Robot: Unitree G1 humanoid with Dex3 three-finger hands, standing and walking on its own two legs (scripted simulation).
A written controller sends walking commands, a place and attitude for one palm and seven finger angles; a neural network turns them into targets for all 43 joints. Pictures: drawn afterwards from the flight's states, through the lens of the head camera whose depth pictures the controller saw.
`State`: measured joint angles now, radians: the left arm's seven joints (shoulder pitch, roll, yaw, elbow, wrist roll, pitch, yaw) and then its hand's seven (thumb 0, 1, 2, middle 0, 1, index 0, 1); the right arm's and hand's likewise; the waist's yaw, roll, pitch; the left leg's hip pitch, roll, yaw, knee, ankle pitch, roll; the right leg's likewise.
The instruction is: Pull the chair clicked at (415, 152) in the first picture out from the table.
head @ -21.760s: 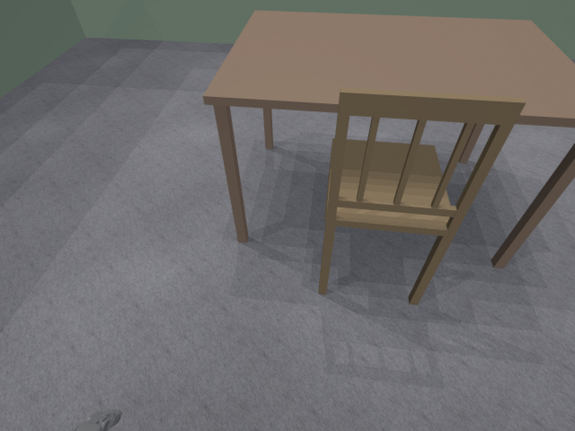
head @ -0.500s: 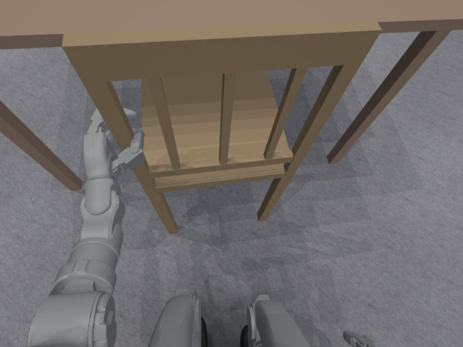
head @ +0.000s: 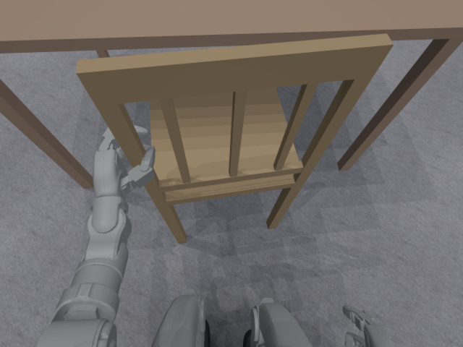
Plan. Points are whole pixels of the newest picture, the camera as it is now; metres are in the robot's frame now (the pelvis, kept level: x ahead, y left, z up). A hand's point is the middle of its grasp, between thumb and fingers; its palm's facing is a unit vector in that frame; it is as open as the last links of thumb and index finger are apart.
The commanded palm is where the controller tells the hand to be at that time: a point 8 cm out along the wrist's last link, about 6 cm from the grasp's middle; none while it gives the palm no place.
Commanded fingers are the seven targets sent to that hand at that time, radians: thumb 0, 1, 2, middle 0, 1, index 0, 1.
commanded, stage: step backward, pulling the chair out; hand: left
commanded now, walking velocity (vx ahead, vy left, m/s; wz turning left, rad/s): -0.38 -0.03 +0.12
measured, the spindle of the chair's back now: (235, 140) +0.47 -0.01 +0.01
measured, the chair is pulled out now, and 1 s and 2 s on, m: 0.03 0.11 0.26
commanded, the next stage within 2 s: none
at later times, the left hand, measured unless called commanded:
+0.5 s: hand (148, 184) +0.37 +0.14 +0.03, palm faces +0.00 -0.99 -0.14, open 5.8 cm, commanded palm +0.35 +0.19 +0.03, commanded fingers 0.00 0.90 0.90 -0.50 -1.45 -0.50 -1.45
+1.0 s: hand (154, 223) +0.31 +0.12 +0.03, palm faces -0.01 -0.99 -0.16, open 5.7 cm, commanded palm +0.29 +0.17 +0.04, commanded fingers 0.00 0.90 0.90 -0.50 -1.45 -0.50 -1.45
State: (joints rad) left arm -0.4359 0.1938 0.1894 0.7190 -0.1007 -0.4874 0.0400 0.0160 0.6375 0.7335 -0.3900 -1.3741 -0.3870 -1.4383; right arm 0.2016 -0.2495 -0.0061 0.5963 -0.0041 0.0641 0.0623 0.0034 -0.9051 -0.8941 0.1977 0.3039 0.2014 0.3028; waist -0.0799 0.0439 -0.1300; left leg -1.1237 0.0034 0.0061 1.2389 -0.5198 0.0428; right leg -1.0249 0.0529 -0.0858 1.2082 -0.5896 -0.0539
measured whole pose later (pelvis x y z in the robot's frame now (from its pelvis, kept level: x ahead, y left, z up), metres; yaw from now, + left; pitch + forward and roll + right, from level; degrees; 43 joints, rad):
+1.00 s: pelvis -0.07 +0.00 +0.10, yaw +3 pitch +6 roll +0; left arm -0.56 0.14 0.02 0.94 -0.06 -0.18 0.09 0.06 0.63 0.68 -0.24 -1.09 -0.50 -1.45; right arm 0.13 -0.33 -0.04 0.66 0.06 0.09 -0.09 0.00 -0.91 -0.89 0.20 0.30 0.20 0.30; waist -0.08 0.04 0.22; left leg -0.39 -0.05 -0.05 0.55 -0.25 0.02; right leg -0.44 0.00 -0.07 0.51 -0.16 -0.01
